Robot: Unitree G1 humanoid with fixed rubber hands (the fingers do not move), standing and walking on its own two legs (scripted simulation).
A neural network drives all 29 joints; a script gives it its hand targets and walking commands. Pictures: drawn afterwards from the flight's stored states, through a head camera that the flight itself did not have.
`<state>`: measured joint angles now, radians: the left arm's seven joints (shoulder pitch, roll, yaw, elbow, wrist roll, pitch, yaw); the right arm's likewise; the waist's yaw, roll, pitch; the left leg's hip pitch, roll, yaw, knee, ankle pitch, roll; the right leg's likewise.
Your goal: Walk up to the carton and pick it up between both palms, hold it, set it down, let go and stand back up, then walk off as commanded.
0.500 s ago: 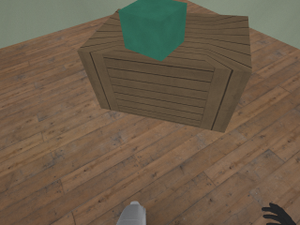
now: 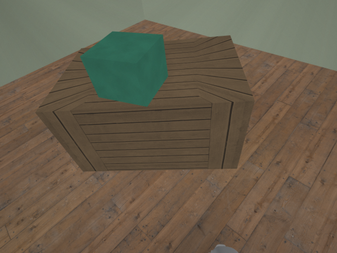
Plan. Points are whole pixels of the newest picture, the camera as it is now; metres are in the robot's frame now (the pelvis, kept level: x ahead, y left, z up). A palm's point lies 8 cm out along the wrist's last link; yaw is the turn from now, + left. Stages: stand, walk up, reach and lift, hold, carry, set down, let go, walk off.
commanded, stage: walk up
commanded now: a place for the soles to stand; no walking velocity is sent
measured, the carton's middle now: (129, 67) +0.97 +0.22 -0.04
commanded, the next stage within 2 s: none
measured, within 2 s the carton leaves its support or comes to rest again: neither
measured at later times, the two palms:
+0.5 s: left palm (34, 244) +0.20 +0.41 -0.11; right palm (285, 205) +0.25 -0.28 -0.09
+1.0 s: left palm (8, 202) +0.31 +0.52 -0.07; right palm (224, 139) +0.51 -0.17 -0.10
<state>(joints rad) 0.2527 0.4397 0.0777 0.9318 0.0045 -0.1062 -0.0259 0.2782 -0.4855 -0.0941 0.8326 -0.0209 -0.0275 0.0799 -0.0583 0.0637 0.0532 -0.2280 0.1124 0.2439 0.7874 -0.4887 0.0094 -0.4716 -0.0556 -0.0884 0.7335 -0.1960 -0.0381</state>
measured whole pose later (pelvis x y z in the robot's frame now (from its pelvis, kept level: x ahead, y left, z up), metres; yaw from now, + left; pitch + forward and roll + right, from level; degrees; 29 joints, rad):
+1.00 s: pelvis +0.32 +0.15 -0.02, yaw +0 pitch -3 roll -2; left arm 0.35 0.50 0.08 0.96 0.01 -0.14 0.06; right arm 0.05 -0.48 -0.12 0.82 -0.01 -0.01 0.10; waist 0.07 0.11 0.09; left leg -0.58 0.13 0.03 0.85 -0.23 0.00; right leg -0.28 -0.11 -0.03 0.89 -0.55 0.07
